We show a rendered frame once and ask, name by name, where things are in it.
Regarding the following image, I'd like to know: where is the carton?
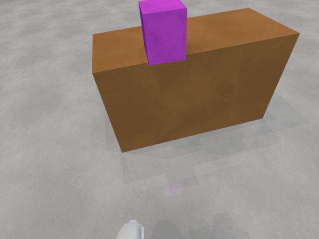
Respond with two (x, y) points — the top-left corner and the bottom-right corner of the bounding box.
(139, 0), (187, 65)

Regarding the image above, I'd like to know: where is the pedestal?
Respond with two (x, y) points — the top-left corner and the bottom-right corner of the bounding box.
(92, 8), (300, 153)

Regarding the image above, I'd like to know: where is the robot left thigh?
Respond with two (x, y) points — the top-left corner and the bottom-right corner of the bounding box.
(115, 223), (145, 239)

